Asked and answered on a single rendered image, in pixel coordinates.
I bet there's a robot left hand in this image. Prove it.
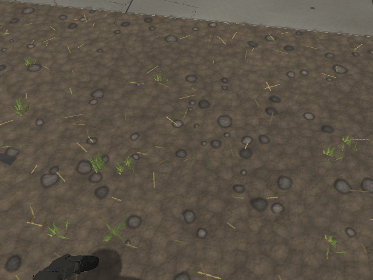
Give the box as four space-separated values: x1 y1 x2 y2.
33 254 99 280

